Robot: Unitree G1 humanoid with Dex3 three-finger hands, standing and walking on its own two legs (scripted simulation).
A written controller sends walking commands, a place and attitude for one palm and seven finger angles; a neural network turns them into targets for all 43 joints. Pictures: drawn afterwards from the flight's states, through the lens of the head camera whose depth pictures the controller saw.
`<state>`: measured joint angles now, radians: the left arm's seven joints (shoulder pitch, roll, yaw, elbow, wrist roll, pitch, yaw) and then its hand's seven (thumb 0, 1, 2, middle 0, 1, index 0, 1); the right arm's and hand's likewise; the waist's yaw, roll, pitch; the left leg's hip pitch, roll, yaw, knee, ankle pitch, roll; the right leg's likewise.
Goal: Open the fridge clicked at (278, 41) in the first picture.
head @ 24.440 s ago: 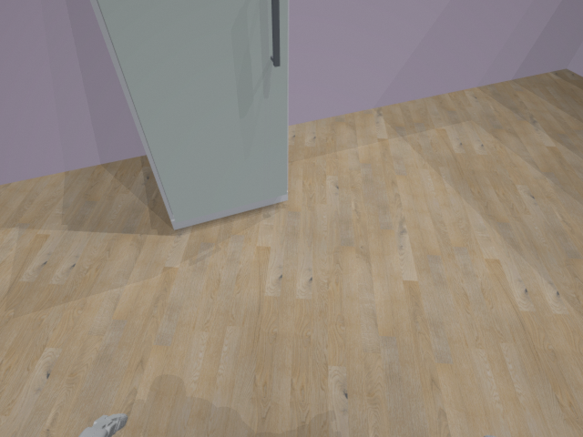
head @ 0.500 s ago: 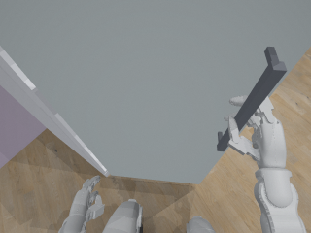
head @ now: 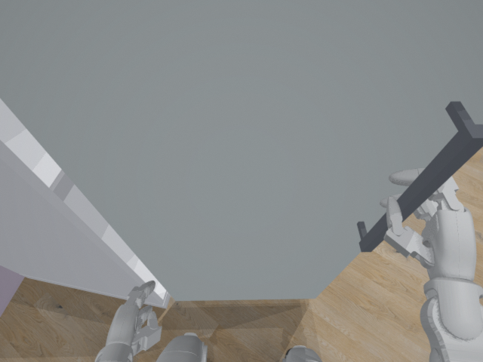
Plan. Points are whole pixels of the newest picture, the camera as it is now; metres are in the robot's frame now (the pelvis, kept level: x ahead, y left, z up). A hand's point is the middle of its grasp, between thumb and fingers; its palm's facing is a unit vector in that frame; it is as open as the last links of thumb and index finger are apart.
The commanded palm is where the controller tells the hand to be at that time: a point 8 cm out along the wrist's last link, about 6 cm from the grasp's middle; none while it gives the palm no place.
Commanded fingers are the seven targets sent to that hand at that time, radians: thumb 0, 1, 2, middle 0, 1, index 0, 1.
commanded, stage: stop walking and hold the door back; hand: right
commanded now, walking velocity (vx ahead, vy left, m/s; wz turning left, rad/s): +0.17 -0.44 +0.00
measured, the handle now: (399, 196) +0.33 -0.20 +0.11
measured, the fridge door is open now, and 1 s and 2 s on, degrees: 78 74 74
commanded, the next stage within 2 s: loosen the grip on the handle in 1.56 s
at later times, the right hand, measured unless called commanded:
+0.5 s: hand (394, 218) +0.29 -0.19 +0.12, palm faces +0.29 +0.93 -0.24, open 5.8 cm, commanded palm +0.27 -0.25 +0.11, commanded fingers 0.00 -0.90 -0.90 0.45 1.40 0.45 1.40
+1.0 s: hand (388, 196) +0.33 -0.19 +0.12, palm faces +0.22 +0.95 -0.21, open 5.7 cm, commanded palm +0.27 -0.26 +0.11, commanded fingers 0.00 -0.90 -0.90 0.45 1.40 0.45 1.40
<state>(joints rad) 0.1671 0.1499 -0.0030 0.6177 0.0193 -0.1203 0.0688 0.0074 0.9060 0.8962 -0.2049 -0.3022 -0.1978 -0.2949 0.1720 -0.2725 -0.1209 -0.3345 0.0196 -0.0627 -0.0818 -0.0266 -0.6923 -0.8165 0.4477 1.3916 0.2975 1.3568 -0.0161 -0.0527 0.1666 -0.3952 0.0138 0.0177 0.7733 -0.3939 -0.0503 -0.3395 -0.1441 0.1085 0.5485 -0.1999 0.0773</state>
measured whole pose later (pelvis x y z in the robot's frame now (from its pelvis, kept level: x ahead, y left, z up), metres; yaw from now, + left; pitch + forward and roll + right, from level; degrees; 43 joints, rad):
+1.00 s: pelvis -0.09 +0.02 +0.00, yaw -1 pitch -1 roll +0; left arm 0.27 0.32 0.01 0.73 -0.01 -0.07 0.11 0.01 0.91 0.90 -0.21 -0.30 -0.20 -0.29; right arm -0.50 -0.35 -0.30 0.70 0.00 -0.19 -0.02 -0.03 -0.62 -0.77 0.46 1.40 0.46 1.40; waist 0.11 -0.01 0.06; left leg -0.30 0.00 0.01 0.53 -0.21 0.00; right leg -0.27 -0.05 -0.04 0.56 -0.25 0.00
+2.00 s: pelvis -0.07 +0.03 +0.00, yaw -2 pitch +3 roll +0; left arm 0.32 0.27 0.04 0.69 -0.02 -0.10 0.00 0.01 0.91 0.90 -0.21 -0.30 -0.20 -0.29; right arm -0.38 -0.34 -0.22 0.53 0.02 -0.18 0.01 -0.01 0.15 -0.41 0.43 1.38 0.45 1.38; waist 0.03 0.00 0.00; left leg -0.39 0.00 0.02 0.59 -0.26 0.01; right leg -0.35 -0.05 -0.02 0.59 -0.30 0.02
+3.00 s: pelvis -0.06 +0.00 -0.02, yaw -1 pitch +8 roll +1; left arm 0.32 0.25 0.00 0.67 -0.02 -0.04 0.05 0.01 0.91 0.90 -0.21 -0.30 -0.20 -0.29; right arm -0.38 -0.46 -0.39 0.60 0.09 -0.25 0.17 -0.02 0.55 -0.20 0.26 1.15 0.26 1.15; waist 0.03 -0.01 -0.04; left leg -0.53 0.02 0.02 0.72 -0.32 -0.02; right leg -0.51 -0.04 -0.02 0.77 -0.40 0.00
